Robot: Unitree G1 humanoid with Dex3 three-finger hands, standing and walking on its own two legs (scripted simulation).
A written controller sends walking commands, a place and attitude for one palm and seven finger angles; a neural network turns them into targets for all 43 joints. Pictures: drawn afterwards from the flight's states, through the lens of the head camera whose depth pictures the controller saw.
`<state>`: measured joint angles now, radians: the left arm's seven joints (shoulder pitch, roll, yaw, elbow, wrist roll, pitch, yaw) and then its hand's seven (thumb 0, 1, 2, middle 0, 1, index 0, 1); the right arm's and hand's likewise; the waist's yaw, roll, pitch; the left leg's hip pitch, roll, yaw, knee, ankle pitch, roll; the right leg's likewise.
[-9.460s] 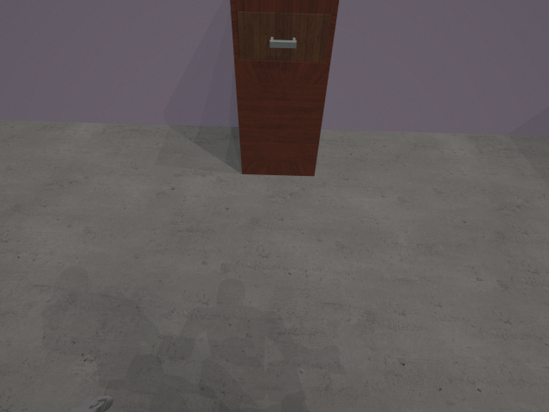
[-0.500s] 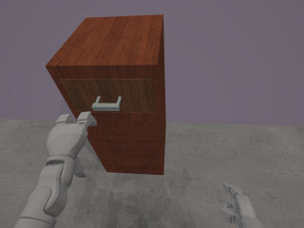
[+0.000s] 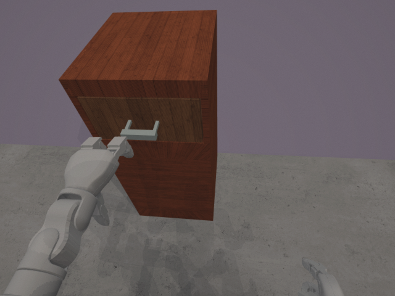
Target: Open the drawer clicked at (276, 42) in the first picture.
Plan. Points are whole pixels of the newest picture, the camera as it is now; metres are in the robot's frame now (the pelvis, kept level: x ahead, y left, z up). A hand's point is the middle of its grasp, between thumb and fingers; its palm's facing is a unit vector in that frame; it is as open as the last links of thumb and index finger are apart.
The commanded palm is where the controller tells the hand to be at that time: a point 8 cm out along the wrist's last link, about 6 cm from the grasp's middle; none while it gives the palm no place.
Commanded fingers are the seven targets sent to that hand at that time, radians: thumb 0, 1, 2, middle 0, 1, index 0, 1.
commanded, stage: raise the hand with hooked fingers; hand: left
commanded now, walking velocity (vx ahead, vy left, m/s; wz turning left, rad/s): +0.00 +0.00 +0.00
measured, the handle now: (141, 129) +0.55 +0.26 -0.03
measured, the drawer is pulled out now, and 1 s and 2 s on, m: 0.00 0.00 0.00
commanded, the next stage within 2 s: move the hooked fingers above the handle in 0.08 s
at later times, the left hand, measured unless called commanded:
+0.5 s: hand (115, 169) +0.33 +0.22 +0.07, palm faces +0.02 -0.04 -1.00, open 13.9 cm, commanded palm +0.32 +0.24 +0.12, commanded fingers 0.00 -0.50 0.30 -0.30 -1.20 -0.30 -1.20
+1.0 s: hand (125, 147) +0.41 +0.23 +0.05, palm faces +0.02 -0.01 -1.00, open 13.9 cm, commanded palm +0.39 +0.25 +0.10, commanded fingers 0.00 -0.50 0.30 -0.30 -1.20 -0.30 -1.20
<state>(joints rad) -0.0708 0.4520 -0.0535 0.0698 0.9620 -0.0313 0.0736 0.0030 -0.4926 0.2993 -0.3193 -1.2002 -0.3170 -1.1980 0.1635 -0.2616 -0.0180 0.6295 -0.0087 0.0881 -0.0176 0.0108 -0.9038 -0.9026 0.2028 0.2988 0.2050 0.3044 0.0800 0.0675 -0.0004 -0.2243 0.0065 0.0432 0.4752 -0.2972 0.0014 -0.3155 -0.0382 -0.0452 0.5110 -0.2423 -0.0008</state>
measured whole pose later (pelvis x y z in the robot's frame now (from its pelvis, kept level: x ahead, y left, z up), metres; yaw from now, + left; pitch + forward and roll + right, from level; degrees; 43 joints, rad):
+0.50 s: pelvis -0.01 -0.01 +0.00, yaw +1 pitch +4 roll +1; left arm -0.27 0.45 -0.08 0.31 1.00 -0.07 0.12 0.00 -0.49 0.30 -0.32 -1.20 -0.32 -1.20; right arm 0.14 -0.24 -0.01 0.64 0.00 0.07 -0.04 0.01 -0.90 -0.90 0.20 0.30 0.21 0.30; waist 0.07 0.05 -0.02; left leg -0.28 0.01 0.03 0.50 -0.29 -0.01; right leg -0.36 -0.03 -0.06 0.54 -0.24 -0.01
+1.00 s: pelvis -0.01 +0.00 -0.01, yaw +0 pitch +10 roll +1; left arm -0.56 0.48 -0.02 0.70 1.06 -0.14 0.23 0.00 -0.49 0.30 -0.32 -1.20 -0.32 -1.20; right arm 0.28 -0.26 -0.07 0.69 0.00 0.09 -0.03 0.01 -0.90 -0.90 0.20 0.30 0.20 0.30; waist -0.01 0.04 -0.06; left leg -0.45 0.01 0.05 0.61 -0.33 0.01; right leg -0.53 -0.04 -0.03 0.62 -0.26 0.00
